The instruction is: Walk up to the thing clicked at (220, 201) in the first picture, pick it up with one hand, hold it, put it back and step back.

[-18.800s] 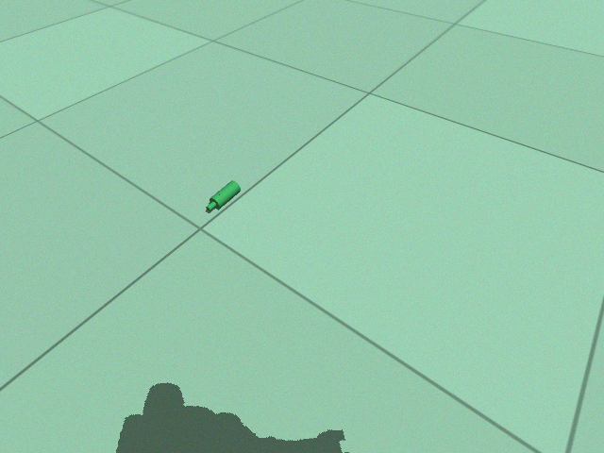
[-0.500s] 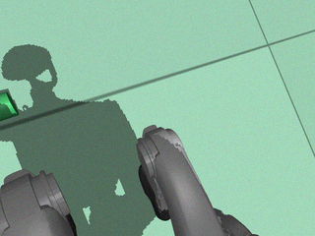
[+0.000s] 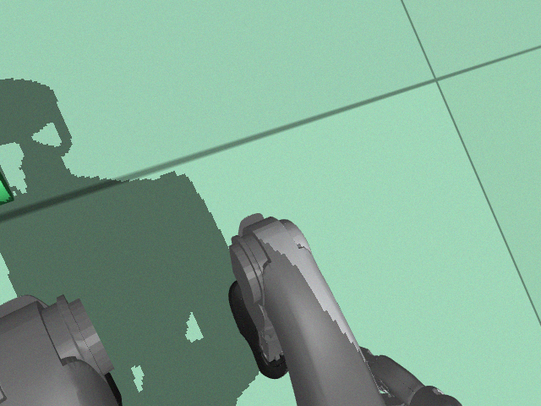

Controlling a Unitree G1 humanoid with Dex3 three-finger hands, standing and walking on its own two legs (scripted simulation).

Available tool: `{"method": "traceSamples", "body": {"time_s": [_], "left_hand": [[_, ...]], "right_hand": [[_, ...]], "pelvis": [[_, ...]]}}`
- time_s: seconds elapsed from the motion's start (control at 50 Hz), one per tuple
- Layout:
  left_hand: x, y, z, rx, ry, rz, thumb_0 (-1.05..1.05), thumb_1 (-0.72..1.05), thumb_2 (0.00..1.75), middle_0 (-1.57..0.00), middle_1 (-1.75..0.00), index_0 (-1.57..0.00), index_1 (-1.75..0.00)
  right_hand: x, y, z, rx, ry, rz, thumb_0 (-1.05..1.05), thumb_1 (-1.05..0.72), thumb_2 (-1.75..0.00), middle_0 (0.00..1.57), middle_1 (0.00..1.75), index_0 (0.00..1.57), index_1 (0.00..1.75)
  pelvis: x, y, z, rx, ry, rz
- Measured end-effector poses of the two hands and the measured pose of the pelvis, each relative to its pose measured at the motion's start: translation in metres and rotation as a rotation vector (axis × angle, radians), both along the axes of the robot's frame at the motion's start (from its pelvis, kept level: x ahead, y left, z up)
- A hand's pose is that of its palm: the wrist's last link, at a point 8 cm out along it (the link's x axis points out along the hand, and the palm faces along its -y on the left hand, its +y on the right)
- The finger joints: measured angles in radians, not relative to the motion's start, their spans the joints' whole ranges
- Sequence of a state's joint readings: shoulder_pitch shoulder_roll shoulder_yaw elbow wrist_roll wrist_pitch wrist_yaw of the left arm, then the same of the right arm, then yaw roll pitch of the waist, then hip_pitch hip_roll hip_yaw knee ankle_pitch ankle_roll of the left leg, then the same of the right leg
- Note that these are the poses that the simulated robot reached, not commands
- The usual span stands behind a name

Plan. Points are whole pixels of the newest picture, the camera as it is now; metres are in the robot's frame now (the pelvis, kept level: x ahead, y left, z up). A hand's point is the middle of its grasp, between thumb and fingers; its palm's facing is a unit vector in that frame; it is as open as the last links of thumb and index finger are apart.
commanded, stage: rest palm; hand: left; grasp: from above
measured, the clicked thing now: out of the picture +0.45 +0.33 -0.26
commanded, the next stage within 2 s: close in 0.08 s
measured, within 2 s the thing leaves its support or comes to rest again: neither
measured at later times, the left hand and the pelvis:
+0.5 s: hand out of the picture +0.44 +0.30 -0.25, palm faces -0.43 -0.17 -0.89, open 12.7 cm; pelvis +0.00 +0.00 +0.00, yaw -1 degrees
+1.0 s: hand out of the picture +0.44 +0.30 -0.25, palm faces -0.44 -0.16 -0.88, open 10.3 cm; pelvis -0.01 +0.00 +0.00, yaw -1 degrees
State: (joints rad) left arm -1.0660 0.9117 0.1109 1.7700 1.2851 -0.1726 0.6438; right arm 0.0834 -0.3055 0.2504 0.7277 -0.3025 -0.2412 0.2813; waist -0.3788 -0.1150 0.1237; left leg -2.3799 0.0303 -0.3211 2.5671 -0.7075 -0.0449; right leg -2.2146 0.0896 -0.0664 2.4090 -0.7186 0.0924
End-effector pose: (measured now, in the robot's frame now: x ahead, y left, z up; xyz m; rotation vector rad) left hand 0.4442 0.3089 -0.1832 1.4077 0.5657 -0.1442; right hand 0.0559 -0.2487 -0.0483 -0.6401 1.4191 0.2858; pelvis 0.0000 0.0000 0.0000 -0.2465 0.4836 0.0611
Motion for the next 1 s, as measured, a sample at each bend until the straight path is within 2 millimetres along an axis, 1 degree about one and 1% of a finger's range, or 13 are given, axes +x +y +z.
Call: {"method": "traceSamples", "body": {"time_s": [0.26, 0.48, 0.72, 1.0], "left_hand": [[0.004, -0.002, -0.007, -0.002, 0.002, 0.003, 0.0, -0.44, 0.92, -0.13, -0.96, -0.14, -0.96], [0.004, 0.0, -0.007, 0.011, 0.007, 0.004, 0.0, -0.29, 0.8, -0.23, -0.9, -0.26, -0.88], [0.0, 0.002, -0.006, 0.006, 0.017, 0.001, 0.0, -0.15, 0.7, -0.34, -0.82, -0.37, -0.8], [-0.002, -0.002, -0.006, 0.012, 0.016, -0.007, 0.0, 0.05, 0.58, -0.48, -0.72, -0.52, -0.69]], "right_hand": [[-0.01, 0.005, 0.003, 0.014, 0.015, 0.014, 0.0, -0.9, -0.9, 0.2, 0.3, 0.2, 0.3], [-0.01, 0.008, 0.005, 0.033, 0.018, 0.02, 0.0, -0.9, -0.9, 0.2, 0.3, 0.2, 0.3], [-0.008, 0.006, 0.006, 0.029, 0.001, 0.025, 0.0, -0.9, -0.9, 0.2, 0.3, 0.2, 0.3], [-0.005, 0.005, 0.009, 0.029, -0.005, 0.041, 0.0, -0.9, -0.9, 0.2, 0.3, 0.2, 0.3]], "pelvis": [[-0.002, 0.002, -0.002, -0.01, -0.018, -0.006], [-0.002, 0.002, 0.0, -0.012, -0.018, -0.009], [-0.004, 0.002, 0.001, -0.012, -0.023, -0.008], [-0.005, 0.0, 0.003, -0.01, -0.027, -0.01]]}}
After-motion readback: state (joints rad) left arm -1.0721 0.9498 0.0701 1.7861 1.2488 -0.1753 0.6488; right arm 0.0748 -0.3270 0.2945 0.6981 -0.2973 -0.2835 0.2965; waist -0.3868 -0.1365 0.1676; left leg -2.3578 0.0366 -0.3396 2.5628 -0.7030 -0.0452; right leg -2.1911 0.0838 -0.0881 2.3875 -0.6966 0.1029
